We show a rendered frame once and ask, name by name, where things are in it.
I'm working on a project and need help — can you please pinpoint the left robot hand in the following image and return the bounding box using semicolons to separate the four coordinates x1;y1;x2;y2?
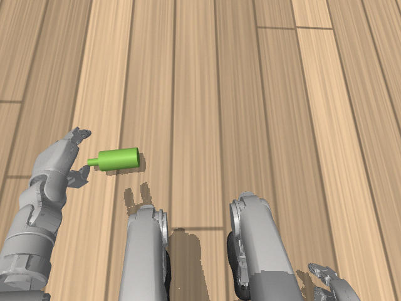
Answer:
32;127;91;189

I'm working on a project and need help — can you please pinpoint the bottle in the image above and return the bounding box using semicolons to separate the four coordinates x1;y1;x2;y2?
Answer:
87;147;140;171

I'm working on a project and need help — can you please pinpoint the right robot hand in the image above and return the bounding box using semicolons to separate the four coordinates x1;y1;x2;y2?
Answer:
308;263;361;301

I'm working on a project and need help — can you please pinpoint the right robot foot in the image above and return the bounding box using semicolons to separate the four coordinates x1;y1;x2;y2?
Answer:
227;231;251;301

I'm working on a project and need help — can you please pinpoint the left robot arm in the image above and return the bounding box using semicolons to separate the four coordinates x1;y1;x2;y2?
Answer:
0;170;68;301

